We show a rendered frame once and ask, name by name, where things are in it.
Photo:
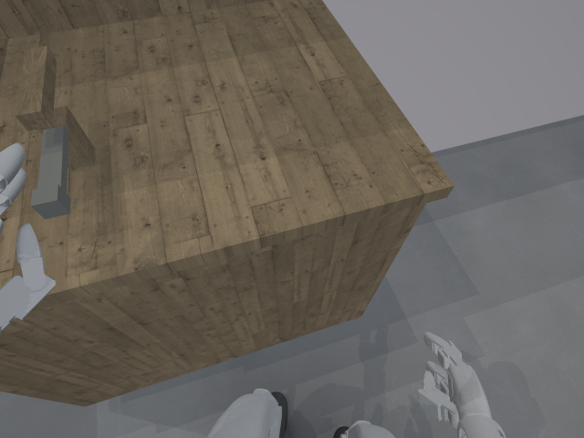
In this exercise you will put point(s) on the robot left thigh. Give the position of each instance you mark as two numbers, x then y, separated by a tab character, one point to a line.
250	416

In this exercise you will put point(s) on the robot right forearm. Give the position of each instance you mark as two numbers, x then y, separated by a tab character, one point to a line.
478	426

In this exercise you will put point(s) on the left robot hand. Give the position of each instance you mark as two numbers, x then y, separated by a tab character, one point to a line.
20	295

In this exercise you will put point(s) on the tap lever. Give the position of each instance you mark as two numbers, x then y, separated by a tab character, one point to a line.
50	199

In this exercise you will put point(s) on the robot left shin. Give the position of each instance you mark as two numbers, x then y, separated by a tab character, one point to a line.
264	392

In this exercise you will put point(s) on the counter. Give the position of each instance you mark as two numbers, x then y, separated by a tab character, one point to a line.
238	177

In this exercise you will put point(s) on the right robot hand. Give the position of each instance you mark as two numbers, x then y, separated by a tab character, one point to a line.
461	393

